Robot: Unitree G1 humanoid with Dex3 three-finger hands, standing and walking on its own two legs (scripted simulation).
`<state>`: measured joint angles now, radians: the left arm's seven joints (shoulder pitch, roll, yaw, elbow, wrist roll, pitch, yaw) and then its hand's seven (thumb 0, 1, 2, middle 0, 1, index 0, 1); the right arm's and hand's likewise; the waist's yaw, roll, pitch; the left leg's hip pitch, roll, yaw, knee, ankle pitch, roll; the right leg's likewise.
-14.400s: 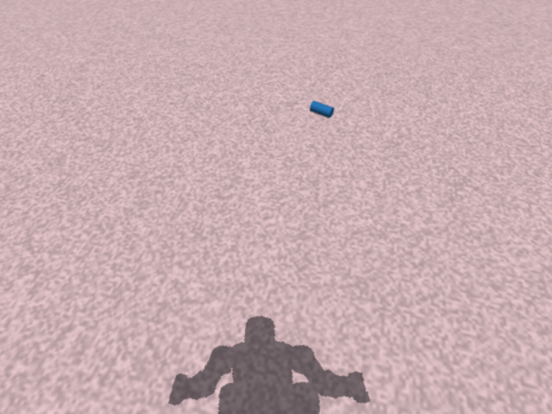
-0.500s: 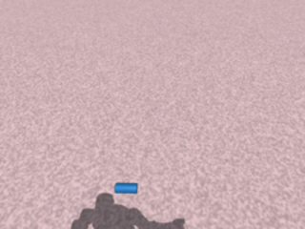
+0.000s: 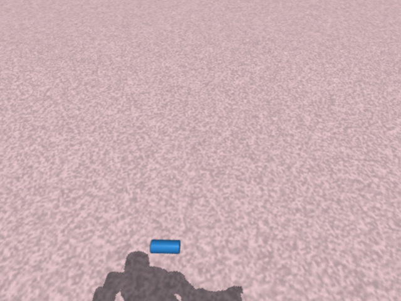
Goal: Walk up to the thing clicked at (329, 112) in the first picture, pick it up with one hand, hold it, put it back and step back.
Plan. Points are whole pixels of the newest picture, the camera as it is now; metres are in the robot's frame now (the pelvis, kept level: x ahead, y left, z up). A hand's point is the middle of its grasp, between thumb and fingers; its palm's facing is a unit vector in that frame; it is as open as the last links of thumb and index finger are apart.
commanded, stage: stand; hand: left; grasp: from above
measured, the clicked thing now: (165, 246) +0.48 +0.18 -0.75
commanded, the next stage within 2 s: rise first in 0.16 s
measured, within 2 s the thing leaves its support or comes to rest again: neither
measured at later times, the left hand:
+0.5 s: hand out of the picture +0.15 +0.25 -0.17, palm faces -0.02 -0.94 -0.33, open 8.7 cm
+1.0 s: hand out of the picture +0.12 +0.26 -0.22, palm faces -0.15 -0.88 -0.44, open 13.9 cm
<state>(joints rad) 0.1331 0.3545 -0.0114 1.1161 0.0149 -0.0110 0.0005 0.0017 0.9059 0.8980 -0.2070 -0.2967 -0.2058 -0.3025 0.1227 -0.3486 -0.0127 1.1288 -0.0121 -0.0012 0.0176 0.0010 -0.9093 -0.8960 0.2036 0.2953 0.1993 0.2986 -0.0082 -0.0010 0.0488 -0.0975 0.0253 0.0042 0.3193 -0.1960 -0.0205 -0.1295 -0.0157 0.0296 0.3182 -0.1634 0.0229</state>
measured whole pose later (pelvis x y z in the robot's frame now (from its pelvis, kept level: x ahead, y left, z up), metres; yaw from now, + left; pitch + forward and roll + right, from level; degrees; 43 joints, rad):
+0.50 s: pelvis -0.01 +0.00 -0.02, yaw +1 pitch +6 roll +0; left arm -0.05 0.35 0.14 1.02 0.11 0.00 -0.04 0.00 0.53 0.89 -0.19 -0.66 -0.19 -0.66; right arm 0.20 -0.25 -0.03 0.81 0.02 -0.05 -0.02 0.00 -0.90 -0.89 0.20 0.30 0.20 0.30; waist -0.03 -0.02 0.01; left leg -0.41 0.02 -0.02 0.61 -0.30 -0.02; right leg -0.43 -0.01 0.01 0.59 -0.27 0.02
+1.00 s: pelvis +0.00 +0.01 -0.09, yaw +2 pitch +17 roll -2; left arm 0.26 0.31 0.10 0.45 0.25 0.22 0.00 -0.01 -0.49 0.96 -0.12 -1.03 -0.11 -1.05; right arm 0.19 -0.23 -0.04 0.57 0.01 -0.12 -0.02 0.01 -0.88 -0.89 0.20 0.30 0.20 0.30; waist -0.03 0.00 -0.11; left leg -0.85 0.02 -0.05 1.10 -0.54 -0.01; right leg -0.85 -0.02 0.00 1.05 -0.49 0.03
